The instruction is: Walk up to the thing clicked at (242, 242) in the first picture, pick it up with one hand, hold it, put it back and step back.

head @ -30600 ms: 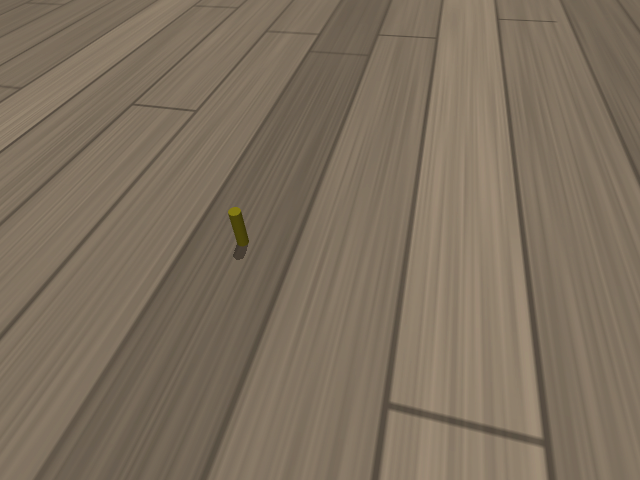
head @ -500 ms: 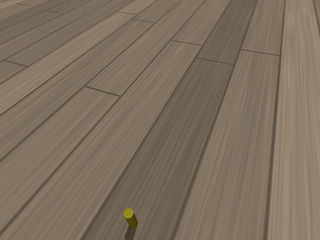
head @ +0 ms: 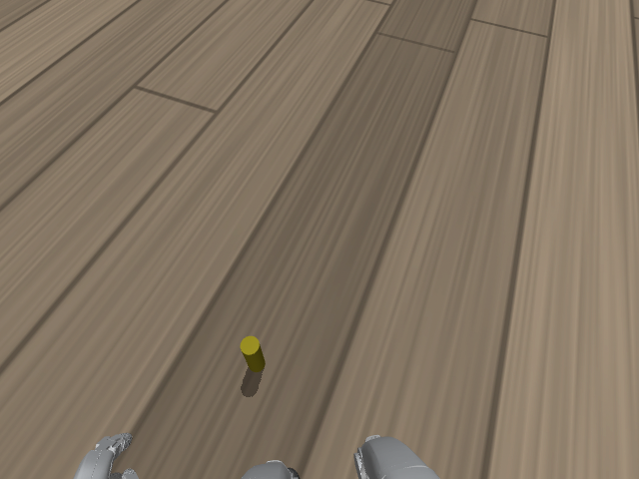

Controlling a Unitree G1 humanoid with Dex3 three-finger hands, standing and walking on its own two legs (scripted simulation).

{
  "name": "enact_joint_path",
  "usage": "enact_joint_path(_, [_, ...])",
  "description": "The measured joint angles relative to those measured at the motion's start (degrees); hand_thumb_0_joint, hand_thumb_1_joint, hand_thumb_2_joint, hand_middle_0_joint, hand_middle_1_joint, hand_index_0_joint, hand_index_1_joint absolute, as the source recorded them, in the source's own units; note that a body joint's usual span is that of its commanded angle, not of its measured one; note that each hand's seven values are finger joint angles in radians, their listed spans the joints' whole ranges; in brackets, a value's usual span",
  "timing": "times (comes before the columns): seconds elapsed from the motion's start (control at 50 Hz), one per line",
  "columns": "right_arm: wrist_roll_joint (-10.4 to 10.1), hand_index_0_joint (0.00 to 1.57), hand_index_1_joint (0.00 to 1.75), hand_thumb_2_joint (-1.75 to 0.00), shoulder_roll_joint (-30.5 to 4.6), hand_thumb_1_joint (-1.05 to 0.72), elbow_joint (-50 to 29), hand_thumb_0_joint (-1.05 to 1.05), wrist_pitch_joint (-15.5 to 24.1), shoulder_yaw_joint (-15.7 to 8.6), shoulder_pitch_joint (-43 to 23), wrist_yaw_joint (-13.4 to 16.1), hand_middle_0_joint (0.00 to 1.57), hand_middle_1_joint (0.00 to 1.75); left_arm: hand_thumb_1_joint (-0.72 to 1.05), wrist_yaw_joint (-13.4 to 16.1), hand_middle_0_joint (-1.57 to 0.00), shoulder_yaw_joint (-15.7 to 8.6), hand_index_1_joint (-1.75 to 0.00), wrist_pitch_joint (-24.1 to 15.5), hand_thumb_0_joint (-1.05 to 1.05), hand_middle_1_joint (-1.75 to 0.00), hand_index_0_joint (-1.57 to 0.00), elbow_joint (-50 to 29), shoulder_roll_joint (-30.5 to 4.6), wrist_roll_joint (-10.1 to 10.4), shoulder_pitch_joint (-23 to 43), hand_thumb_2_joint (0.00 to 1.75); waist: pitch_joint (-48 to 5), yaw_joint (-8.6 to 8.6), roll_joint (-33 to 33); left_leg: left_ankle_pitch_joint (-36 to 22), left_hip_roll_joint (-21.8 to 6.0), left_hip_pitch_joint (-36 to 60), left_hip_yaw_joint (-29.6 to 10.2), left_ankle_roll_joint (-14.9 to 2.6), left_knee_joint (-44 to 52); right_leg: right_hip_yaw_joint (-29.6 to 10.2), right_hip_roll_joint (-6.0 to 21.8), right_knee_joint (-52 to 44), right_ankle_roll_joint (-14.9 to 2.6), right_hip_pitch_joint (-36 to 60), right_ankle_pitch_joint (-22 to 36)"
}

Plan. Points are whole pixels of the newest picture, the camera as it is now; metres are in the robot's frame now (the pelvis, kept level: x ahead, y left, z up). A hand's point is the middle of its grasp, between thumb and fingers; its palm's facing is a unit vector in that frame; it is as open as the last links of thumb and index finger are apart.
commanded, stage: step back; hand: left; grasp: from the side
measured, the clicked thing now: (253, 355) +0.45 +0.19 -0.67
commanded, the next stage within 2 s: none
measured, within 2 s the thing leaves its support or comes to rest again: neither
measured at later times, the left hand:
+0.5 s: hand out of the picture +0.00 +0.25 -0.13, palm faces -0.03 -0.91 -0.42, open 7.4 cm
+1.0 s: hand out of the picture -0.18 +0.26 -0.17, palm faces -0.08 -0.91 -0.41, open 7.4 cm
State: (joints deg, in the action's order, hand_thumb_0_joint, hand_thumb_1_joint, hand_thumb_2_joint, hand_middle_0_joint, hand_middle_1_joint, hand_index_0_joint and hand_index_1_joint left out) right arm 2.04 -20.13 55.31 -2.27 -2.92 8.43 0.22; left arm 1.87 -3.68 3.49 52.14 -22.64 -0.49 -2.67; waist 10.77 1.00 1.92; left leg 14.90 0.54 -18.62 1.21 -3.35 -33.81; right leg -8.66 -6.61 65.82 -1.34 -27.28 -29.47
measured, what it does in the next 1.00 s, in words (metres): walks backwards: right foot, then left foot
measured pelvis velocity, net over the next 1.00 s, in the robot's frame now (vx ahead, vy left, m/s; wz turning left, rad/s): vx -0.28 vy -0.02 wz -0.09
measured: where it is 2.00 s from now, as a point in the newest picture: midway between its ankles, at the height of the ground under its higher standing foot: outside the picture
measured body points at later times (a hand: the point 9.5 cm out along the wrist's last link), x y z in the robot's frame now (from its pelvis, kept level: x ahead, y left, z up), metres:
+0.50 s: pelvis -0.12 -0.01 +0.00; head -0.06 -0.03 +0.44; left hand +0.00 +0.30 -0.11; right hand -0.04 -0.34 -0.13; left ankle -0.16 +0.12 -0.68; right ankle -0.07 -0.14 -0.73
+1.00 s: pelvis -0.28 -0.02 -0.02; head -0.22 -0.02 +0.42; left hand -0.18 +0.30 -0.14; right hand -0.15 -0.34 -0.12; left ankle -0.16 +0.11 -0.73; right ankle -0.32 -0.14 -0.74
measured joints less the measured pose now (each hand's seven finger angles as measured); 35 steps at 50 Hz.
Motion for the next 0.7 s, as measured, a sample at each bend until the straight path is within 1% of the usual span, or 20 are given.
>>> enact_joint_path(0.06, [-0.4,0.21,0.3,-0.9,0.1,-0.9,-2.1,0.01,0.4,-0.1,-0.6,0.6,0.21,0.3,0.9,-0.3,-0.2,0.1,-0.3,0.0,0.0,-0.3,-0.2,-0.5,0.6,-0.2,-2.1,0.9,0.1,-0.13,-0.1,-0.6,-0.2,-0.6,1.4,-0.16,-0.2,0.2,0.9,-1.4,1.4,2.4,0.2])
enact_joint_path(0.14, [-0.6,0.21,0.3,-0.9,0.2,-0.9,-4.6,0.01,0.8,0.1,-1.8,0.7,0.21,0.3,0.9,-0.6,-0.2,0.0,-0.3,-0.1,0.01,-0.3,-0.2,-0.7,1.0,-0.3,-3.9,0.9,0.6,-0.36,-0.4,-0.7,-0.8,-1.9,3.2,-0.04,-2.3,1.4,3.2,-9.9,2.32,6.7,-0.2])
enact_joint_path(0.18, [-0.7,0.21,0.3,-0.9,-0.1,-0.9,-5.5,0.01,0.6,0.3,-2.5,0.6,0.21,0.3,0.9,-0.8,-0.2,-0.2,-0.3,-0.3,0.01,-0.3,-0.2,-0.7,1.3,-0.4,-4.4,0.9,0.7,-0.54,-0.8,-0.6,-1.2,-3.0,3.8,0.3,-4.0,3.0,4.5,-16.7,2.16,9.2,1.2])
enact_joint_path(0.22, [-0.9,0.21,0.3,-0.9,-0.7,-0.9,-5.9,0.0,0.2,0.4,-3.1,0.4,0.21,0.3,0.9,-1.1,-0.2,-0.3,-0.3,-0.9,0.01,-0.3,-0.2,-0.6,1.6,-0.7,-4.9,0.9,0.5,-0.86,-1.8,-0.2,-2.0,-4.6,4.2,0.86,-6.5,4.6,5.1,-24.8,1.53,12.1,6.0])
enact_joint_path(0.26, [-1.4,0.21,0.3,-0.9,-1.9,-0.9,-5.3,0.0,-0.5,0.0,-3.7,0.4,0.21,0.3,0.9,-1.3,-0.2,-0.3,-0.3,-1.3,0.01,-0.3,-0.2,-0.1,3.2,-1.2,-5.0,0.9,1.1,-0.02,-5.7,-0.3,-3.9,-5.4,1.8,1.44,-8.3,6.9,3.0,-26.4,0.88,13.3,7.8])
enact_joint_path(0.28, [-1.6,0.21,0.3,-0.9,-2.0,-0.9,-4.9,0.0,-0.9,-0.1,-3.4,0.4,0.21,0.3,0.9,-1.6,-0.2,-0.2,-0.3,-1.4,0.01,-0.3,-0.2,-0.4,3.5,-1.3,-5.7,0.9,0.3,0.15,-6.2,3.2,-3.1,-6.3,0.2,1.77,-9.9,7.5,3.0,-26.4,0.55,13.0,8.0])
enact_joint_path(0.32, [-1.7,0.21,0.3,-0.9,-1.5,-0.9,-4.1,0.01,-1.5,-0.3,-2.6,0.4,0.2,0.3,0.9,-1.9,-0.2,-0.1,-0.3,-1.3,0.01,-0.3,-0.21,-1.3,3.3,-1.8,-7.0,0.9,-1.1,-1.32,-4.2,11.6,1.2,-8.2,-2.6,2.6,-18.8,6.2,4.7,-26.1,-0.11,11.9,8.6])
enact_joint_path(0.34, [-1.9,0.21,0.3,-0.9,-1.5,-0.9,-3.8,0.01,-1.6,-0.3,-2.2,0.2,0.2,0.3,0.9,-1.9,-0.2,-0.2,-0.3,-1.2,0.01,-0.3,-0.21,-1.7,3.2,-1.8,-7.5,0.9,-1.6,-2.01,-3.3,12.8,3.0,-8.6,-3.7,2.79,-23.3,5.3,5.5,-26.8,-0.2,11.6,9.4])
enact_joint_path(0.38, [-2.2,0.21,0.3,-0.9,-2.0,-0.9,-3.8,0.01,-1.3,-0.2,-1.2,0.1,0.2,0.3,0.9,-1.5,-0.2,-0.3,-0.3,-1.1,0.01,-0.3,-0.21,-2.2,3.4,-1.8,-8.0,0.9,-2.6,-2.16,-2.8,12.6,5.6,-8.9,-6.7,3.02,-29.7,4.9,6.5,-29.3,0.08,11.1,11.6])
enact_joint_path(0.42, [-2.4,0.21,0.3,-0.9,-2.8,-0.9,-3.9,0.01,-0.7,-0.1,-0.1,0.4,0.2,0.3,0.9,-1.3,-0.2,-0.4,-0.31,-1.1,0.01,-0.3,-0.21,-2.9,3.3,-1.8,-7.6,0.9,-3.2,-1.94,-2.9,11.9,6.6,-8.2,-8.6,3.67,-32.2,5.3,7.0,-31.2,0.36,10.0,13.6])
enact_joint_path(0.48, [-2.5,0.21,0.3,-0.9,-3.9,-0.9,-4.0,0.01,-0.4,0.2,1.2,0.8,0.2,0.3,0.9,-0.9,-0.2,-0.5,-0.31,-1.3,0.01,-0.3,-0.21,-5.0,3.1,-1.9,-6.4,0.9,-2.7,-1.79,-3.4,12.5,5.3,-4.5,-8.7,4.4,-27.1,6.3,7.1,-32.3,0.74,8.2,15.7])
enact_joint_path(0.52, [-2.3,0.2,0.3,-0.9,-4.2,-0.9,-3.9,0.01,-0.2,0.2,1.8,1.0,0.2,0.3,0.9,-0.7,-0.2,-0.4,-0.31,-1.5,0.01,-0.3,-0.21,-6.5,2.9,-1.9,-5.2,0.9,-1.9,-1.41,-3.6,13.0,3.4,-1.3,-7.3,4.47,-19.2,7.6,7.3,-31.7,1.15,7.0,16.3])
enact_joint_path(0.56, [-1.9,0.2,0.3,-0.9,-4.0,-0.9,-3.9,0.01,0.1,0.1,2.2,1.1,0.2,0.3,0.9,-0.7,-0.2,-0.3,-0.31,-1.3,0.01,-0.3,-0.21,-7.8,2.3,-1.5,-4.1,0.9,-1.1,-0.98,-3.3,10.4,1.7,2.3,-5.4,4.07,-9.0,8.8,7.8,-29.6,1.66,5.4,16.2])
enact_joint_path(0.58, [-1.6,0.2,0.3,-0.9,-3.5,-0.9,-3.7,0.01,0.4,0.0,2.2,1.0,0.2,0.3,0.9,-0.8,-0.2,-0.2,-0.31,-1.0,0.01,-0.3,-0.21,-8.2,1.7,-1.2,-3.5,0.9,-0.5,-0.86,-2.3,7.1,1.7,4.0,-4.4,3.47,-4.2,9.0,8.4,-27.8,2.0,4.4,15.8])
enact_joint_path(0.6, [-1.2,0.2,0.3,-0.9,-2.3,-0.9,-3.3,0.01,0.5,-0.1,1.6,1.0,0.2,0.3,0.9,-0.8,-0.2,-0.4,-0.3,-0.6,0.01,-0.3,-0.21,-8.2,0.9,-0.9,-2.8,0.9,0.6,-1.38,0.2,5.8,3.1,4.8,-3.1,2.69,-3.0,7.7,9.7,-26.3,2.14,3.9,15.6])
enact_joint_path(0.62, [-0.7,0.2,0.3,-0.9,-1.3,-0.9,-3.3,0.01,0.5,0.1,1.5,0.8,0.2,0.3,0.9,-0.8,-0.2,-0.5,-0.3,-0.1,0.01,-0.3,-0.21,-8.0,0.4,-0.7,-2.6,0.9,1.1,-1.98,2.0,5.2,3.8,5.0,-2.1,2.17,-2.8,6.0,9.8,-24.9,1.38,3.3,14.6])
enact_joint_path(0.64, [-0.4,0.2,0.3,-0.9,-0.8,-0.9,-3.6,0.01,0.5,0.4,1.7,0.3,0.2,0.3,0.9,-0.7,-0.2,-0.7,-0.3,0.4,0.01,-0.3,-0.21,-7.5,0.4,-0.5,-2.8,0.9,0.8,-1.95,2.2,5.0,3.5,4.5,-2.0,1.8,-3.2,4.4,8.2,-22.0,0.93,2.5,9.6])
enact_joint_path(0.66, [-0.2,0.2,0.3,-0.9,-0.6,-0.9,-3.9,0.01,0.6,0.6,1.9,0.0,0.2,0.3,0.9,-0.6,-0.2,-0.6,-0.3,0.8,0.01,-0.3,-0.2,-6.8,0.6,-0.6,-3.1,0.9,0.3,-1.27,1.5,4.7,2.7,3.8,-2.8,1.51,-3.5,3.3,5.9,-17.5,0.79,1.7,4.5])
enact_joint_path(0.68, [0.0,0.21,0.3,-0.9,-0.5,-0.9,-4.2,0.01,0.7,0.8,2.2,-0.2,0.2,0.3,0.9,-0.6,-0.2,-0.5,-0.3,1.1,0.01,-0.3,-0.2,-6.2,0.9,-0.6,-3.3,0.9,-0.2,-0.56,0.6,4.1,1.8,3.3,-3.7,1.33,-3.3,2.5,3.6,-12.4,0.68,1.0,1.5])
enact_joint_path(0.7, [0.1,0.21,0.3,-0.9,-0.4,-0.9,-4.4,0.01,0.8,0.9,2.3,-0.2,0.2,0.3,0.9,-0.7,-0.2,-0.5,-0.3,1.3,0.01,-0.3,-0.2,-5.8,1.0,-0.5,-3.7,0.9,-0.7,-0.25,0.1,3.2,1.1,3.0,-4.3,1.29,-2.5,1.6,1.9,-7.6,0.51,0.4,0.3])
